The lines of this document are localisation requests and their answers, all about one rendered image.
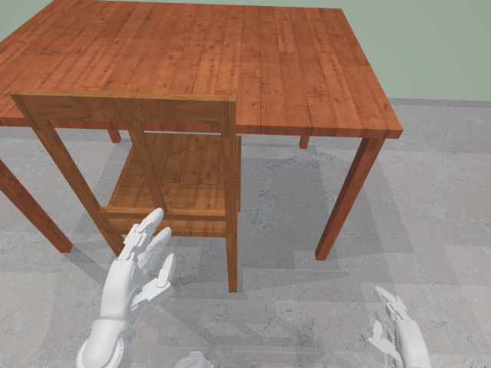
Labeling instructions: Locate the table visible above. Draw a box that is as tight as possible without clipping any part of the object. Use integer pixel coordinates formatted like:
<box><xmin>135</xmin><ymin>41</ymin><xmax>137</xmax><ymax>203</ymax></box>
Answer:
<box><xmin>0</xmin><ymin>0</ymin><xmax>403</xmax><ymax>261</ymax></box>

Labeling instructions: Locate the robot left shin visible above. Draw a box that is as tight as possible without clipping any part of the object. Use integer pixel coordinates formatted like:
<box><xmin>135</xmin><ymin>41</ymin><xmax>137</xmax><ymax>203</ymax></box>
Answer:
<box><xmin>188</xmin><ymin>352</ymin><xmax>205</xmax><ymax>359</ymax></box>

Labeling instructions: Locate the chair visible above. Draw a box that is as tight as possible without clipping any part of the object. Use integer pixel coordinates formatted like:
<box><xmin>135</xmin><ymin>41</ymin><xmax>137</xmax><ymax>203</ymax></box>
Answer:
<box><xmin>10</xmin><ymin>88</ymin><xmax>242</xmax><ymax>293</ymax></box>

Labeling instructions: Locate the robot left forearm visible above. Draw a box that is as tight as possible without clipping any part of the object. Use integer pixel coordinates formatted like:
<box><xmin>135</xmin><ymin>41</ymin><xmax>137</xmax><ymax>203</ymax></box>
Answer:
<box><xmin>76</xmin><ymin>317</ymin><xmax>136</xmax><ymax>368</ymax></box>

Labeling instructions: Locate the robot left hand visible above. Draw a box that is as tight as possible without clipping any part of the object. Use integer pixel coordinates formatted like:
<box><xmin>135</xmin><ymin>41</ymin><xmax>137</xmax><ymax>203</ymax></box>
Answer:
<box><xmin>100</xmin><ymin>208</ymin><xmax>176</xmax><ymax>326</ymax></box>

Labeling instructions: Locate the robot right hand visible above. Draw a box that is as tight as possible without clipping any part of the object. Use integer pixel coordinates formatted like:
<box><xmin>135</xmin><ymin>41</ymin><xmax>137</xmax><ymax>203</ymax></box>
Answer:
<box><xmin>368</xmin><ymin>286</ymin><xmax>432</xmax><ymax>368</ymax></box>

